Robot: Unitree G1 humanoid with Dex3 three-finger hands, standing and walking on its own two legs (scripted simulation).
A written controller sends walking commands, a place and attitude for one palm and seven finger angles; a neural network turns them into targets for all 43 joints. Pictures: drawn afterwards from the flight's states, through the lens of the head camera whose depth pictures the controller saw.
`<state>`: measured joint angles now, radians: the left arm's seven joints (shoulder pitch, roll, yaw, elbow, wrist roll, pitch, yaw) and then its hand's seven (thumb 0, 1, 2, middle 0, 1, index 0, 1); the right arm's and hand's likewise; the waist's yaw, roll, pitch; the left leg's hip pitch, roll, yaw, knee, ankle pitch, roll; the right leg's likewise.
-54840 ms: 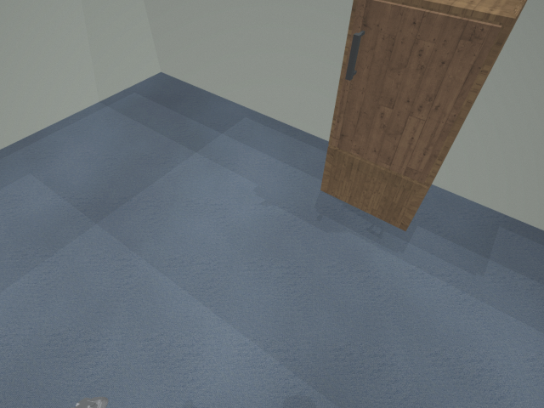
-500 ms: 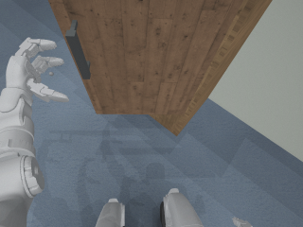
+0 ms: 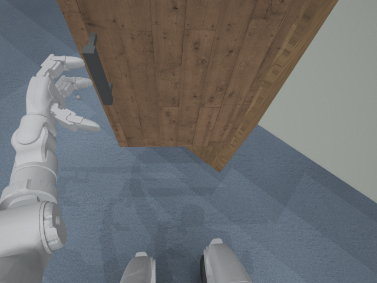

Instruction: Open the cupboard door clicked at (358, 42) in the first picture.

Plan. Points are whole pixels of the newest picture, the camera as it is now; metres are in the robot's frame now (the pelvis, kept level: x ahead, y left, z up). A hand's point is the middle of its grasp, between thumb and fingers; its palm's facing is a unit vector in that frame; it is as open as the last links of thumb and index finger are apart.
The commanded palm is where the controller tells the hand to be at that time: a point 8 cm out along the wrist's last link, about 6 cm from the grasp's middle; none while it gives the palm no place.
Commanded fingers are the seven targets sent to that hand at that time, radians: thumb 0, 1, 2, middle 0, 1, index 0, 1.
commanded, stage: slide the fingers in behind the handle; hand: left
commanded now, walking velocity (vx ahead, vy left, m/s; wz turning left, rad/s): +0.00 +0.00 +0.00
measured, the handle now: (101, 72) +0.55 +0.17 +0.06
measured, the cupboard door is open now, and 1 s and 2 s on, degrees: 41 41 44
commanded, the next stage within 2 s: close the thumb around the handle in 1.20 s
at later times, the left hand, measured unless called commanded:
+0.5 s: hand (92, 98) +0.48 +0.18 +0.06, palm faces -0.01 -1.00 -0.02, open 14.0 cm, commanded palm +0.46 +0.21 +0.07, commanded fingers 0.00 -0.50 0.30 -0.30 -1.20 -0.30 -1.20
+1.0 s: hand (99, 98) +0.48 +0.16 +0.06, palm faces -0.02 -1.00 -0.01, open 14.3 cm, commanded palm +0.46 +0.20 +0.07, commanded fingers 0.00 -0.50 0.30 -0.30 -1.20 -0.30 -1.20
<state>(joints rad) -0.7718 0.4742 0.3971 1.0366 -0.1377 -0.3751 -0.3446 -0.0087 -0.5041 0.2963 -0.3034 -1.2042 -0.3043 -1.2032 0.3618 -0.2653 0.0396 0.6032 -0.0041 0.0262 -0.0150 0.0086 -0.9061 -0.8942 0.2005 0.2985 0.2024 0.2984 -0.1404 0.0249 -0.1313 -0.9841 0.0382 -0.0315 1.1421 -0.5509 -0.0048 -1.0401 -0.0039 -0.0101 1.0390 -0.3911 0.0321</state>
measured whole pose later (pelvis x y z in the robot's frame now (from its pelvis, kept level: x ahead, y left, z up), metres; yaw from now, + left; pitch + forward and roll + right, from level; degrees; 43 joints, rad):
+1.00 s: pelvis +0.00 +0.00 +0.00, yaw +2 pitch +22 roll -2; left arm -0.80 0.36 0.25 1.05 -0.14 -0.42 -0.20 -0.01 -0.50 0.30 -0.22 -1.19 -0.25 -1.19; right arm 0.34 -0.26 0.01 0.65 -0.02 0.00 0.00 0.01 -0.91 -0.89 0.20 0.30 0.20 0.30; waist -0.11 0.03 -0.13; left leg -0.97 0.02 -0.05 1.13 -0.55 -0.01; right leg -1.02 -0.02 -0.03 1.05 -0.41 0.03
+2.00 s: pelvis -0.01 -0.01 +0.00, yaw +1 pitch +21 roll -1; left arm -0.77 0.35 0.31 1.05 -0.11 -0.43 -0.22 0.02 0.66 0.81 -0.32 -1.31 -0.34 -1.32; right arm 0.33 -0.26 0.03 0.63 -0.01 -0.01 -0.01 0.01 -0.91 -0.89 0.20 0.30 0.20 0.30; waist -0.12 0.03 -0.13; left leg -0.96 0.03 -0.03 1.13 -0.54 -0.02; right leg -1.04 -0.01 0.00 1.06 -0.40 0.02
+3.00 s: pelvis +0.02 -0.04 +0.02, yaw +3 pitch +13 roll +0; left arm 0.36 -0.01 -0.34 -0.11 0.10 -0.16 0.46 0.04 0.65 0.73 -0.32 -1.26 -0.37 -1.34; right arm 0.15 -0.13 0.04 0.49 -0.06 -0.02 0.04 0.01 -0.91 -0.89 0.20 0.30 0.20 0.30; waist -0.01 0.04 -0.17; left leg -0.70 0.04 -0.06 1.04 -0.56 -0.06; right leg -0.79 -0.01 -0.04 1.03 -0.47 -0.03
